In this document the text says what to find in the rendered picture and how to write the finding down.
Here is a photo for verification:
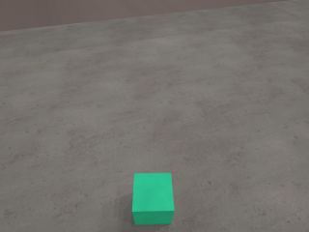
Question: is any carton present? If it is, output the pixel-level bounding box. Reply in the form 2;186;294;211
132;173;175;225

